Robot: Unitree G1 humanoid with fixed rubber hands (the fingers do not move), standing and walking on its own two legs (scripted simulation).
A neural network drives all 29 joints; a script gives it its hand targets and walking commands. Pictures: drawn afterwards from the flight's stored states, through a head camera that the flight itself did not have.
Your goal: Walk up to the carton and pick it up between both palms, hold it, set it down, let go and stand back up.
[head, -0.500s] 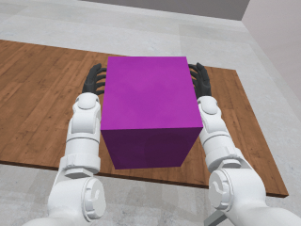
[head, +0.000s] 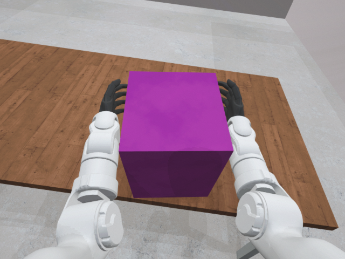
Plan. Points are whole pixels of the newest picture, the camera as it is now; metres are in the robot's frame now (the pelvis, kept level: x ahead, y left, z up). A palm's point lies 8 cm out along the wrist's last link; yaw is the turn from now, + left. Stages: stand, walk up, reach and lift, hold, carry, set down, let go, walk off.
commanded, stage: set down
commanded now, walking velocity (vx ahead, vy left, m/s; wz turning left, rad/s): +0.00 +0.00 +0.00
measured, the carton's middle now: (171, 139) +0.37 +0.00 +0.07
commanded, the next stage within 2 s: none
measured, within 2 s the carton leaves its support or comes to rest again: rests again in 1.24 s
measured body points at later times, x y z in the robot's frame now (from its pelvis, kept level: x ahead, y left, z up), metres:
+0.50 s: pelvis +0.01 +0.00 +0.00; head +0.03 +0.02 +0.45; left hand +0.43 +0.15 +0.09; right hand +0.43 -0.15 +0.11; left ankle +0.01 +0.13 -0.75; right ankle -0.01 -0.11 -0.75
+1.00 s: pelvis +0.00 +0.00 +0.00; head +0.03 +0.02 +0.45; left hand +0.42 +0.15 +0.08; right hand +0.42 -0.15 +0.10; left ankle +0.01 +0.13 -0.75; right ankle -0.01 -0.11 -0.75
